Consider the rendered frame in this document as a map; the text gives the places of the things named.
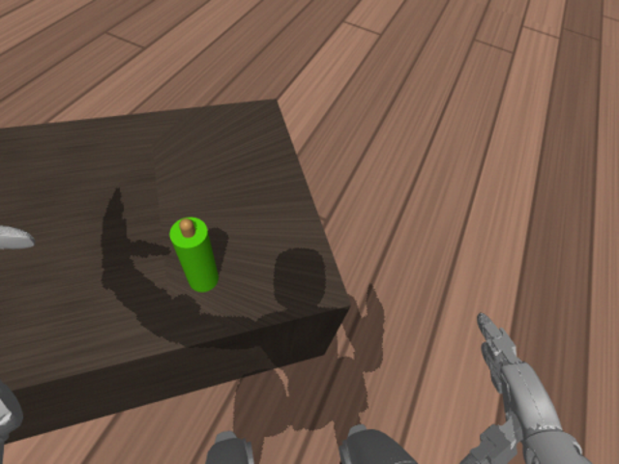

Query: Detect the right robot hand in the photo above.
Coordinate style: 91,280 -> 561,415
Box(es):
459,312 -> 563,464

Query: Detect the right robot arm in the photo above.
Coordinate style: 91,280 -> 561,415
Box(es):
522,430 -> 593,464

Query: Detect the left robot hand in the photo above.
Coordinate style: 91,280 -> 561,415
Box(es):
0,225 -> 35,249

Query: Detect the left robot arm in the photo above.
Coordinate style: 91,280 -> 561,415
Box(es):
0,380 -> 23,464

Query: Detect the bottle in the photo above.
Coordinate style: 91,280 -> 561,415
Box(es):
169,217 -> 219,292

